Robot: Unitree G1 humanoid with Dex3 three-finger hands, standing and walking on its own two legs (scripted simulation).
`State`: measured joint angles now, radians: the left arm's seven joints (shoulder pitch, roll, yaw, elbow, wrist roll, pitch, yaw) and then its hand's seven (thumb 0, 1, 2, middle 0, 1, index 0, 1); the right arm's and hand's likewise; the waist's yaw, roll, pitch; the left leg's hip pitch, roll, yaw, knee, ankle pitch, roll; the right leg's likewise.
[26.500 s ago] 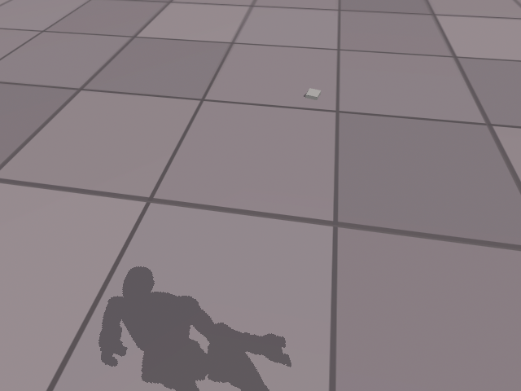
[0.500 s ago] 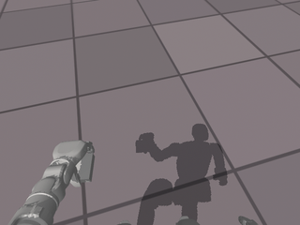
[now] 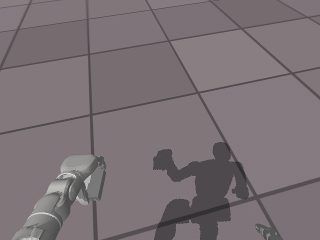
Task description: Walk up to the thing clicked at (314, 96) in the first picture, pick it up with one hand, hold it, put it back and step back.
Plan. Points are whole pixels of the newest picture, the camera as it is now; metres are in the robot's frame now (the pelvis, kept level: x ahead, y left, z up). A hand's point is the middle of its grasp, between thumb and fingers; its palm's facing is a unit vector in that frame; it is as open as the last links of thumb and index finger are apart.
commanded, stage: hold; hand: left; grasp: from above
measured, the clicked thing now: (86, 184) +0.31 +0.23 -0.09
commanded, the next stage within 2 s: crouch in 1.48 s
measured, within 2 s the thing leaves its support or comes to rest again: neither
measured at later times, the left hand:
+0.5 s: hand (84, 186) +0.28 +0.21 -0.03, palm faces -0.47 -0.02 -0.88, open 10.7 cm
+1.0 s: hand (81, 190) +0.26 +0.21 -0.01, palm faces -0.46 -0.02 -0.89, open 10.7 cm
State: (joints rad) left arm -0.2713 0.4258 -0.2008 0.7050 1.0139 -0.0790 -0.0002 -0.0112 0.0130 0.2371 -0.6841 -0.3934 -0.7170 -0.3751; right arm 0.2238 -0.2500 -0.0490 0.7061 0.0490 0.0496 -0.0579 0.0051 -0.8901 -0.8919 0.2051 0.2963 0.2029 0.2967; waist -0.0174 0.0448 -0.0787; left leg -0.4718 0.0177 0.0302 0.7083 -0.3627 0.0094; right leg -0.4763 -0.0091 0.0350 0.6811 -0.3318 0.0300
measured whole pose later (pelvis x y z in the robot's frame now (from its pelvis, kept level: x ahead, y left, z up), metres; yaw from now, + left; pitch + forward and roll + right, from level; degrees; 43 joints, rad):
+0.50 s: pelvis -0.01 -0.01 +0.01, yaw +0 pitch +3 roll +0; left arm -0.23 0.43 -0.21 0.64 1.00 -0.09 -0.04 -0.01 0.01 0.25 -0.68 -0.38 -0.72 -0.36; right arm 0.20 -0.26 -0.04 0.68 0.05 0.09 -0.07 0.01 -0.89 -0.89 0.20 0.30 0.20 0.30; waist 0.00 0.05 -0.05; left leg -0.36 0.02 0.04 0.60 -0.30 0.00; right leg -0.38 -0.01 0.04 0.60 -0.28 0.02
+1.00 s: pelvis -0.03 -0.01 +0.02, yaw -1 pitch +0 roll +0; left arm -0.22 0.44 -0.22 0.60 0.98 -0.09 -0.07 -0.01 0.01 0.23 -0.68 -0.42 -0.72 -0.40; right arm 0.17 -0.25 -0.02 0.68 0.06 0.09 -0.08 0.01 -0.90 -0.90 0.20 0.30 0.20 0.30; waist 0.01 0.05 -0.02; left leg -0.29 0.01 0.04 0.53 -0.25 0.00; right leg -0.31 -0.01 0.05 0.53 -0.23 0.02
